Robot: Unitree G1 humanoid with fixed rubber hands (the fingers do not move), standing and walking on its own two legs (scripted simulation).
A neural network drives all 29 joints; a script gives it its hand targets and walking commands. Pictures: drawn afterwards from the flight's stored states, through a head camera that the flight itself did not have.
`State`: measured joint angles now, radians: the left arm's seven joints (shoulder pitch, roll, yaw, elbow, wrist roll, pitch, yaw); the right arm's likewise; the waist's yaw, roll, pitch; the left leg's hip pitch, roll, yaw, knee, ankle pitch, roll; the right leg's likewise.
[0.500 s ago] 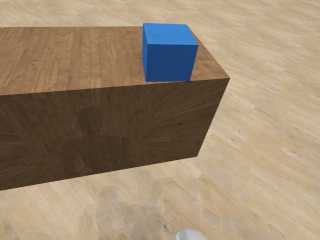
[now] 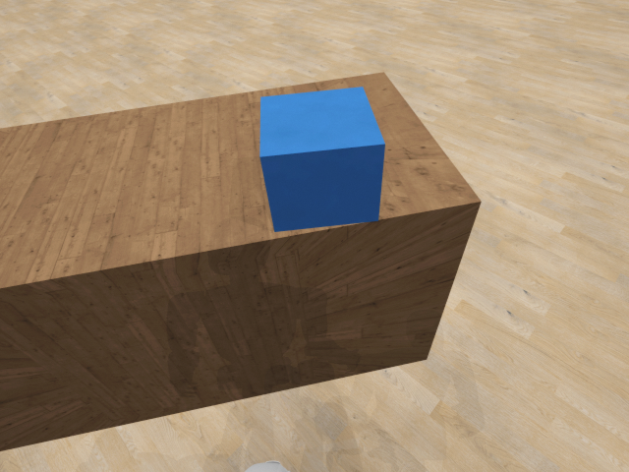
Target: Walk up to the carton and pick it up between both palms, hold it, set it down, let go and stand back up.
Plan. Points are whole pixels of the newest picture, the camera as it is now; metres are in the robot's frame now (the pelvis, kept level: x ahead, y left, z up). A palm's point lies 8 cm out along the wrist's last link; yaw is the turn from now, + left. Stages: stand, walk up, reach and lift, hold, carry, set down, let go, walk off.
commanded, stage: walk up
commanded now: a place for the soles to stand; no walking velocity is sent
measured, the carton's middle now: (319, 158) +0.67 +0.04 +0.03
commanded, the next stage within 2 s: none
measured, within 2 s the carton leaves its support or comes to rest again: neither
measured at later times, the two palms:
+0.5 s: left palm (192, 398) +0.27 +0.24 -0.13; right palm out of the picture +0.18 -0.26 -0.12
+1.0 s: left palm (166, 424) +0.23 +0.27 -0.14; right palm (517, 419) +0.25 -0.25 -0.12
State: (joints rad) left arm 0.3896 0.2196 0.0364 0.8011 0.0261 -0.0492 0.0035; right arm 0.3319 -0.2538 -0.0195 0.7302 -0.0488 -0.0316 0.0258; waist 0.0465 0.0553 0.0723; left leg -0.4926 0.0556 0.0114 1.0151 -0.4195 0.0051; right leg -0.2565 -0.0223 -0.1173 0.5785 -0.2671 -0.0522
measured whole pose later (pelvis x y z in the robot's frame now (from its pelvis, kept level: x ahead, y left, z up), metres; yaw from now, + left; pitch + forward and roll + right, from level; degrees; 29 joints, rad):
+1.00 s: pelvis +0.14 -0.01 -0.02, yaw +4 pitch -3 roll -1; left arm 0.15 0.29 0.05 0.79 0.02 0.06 0.03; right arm 0.22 -0.21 -0.04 0.75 0.00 0.03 -0.02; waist 0.01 -0.04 0.13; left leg -0.29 0.03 0.05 0.77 -0.43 0.02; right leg -0.49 0.00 0.03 0.94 -0.48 0.00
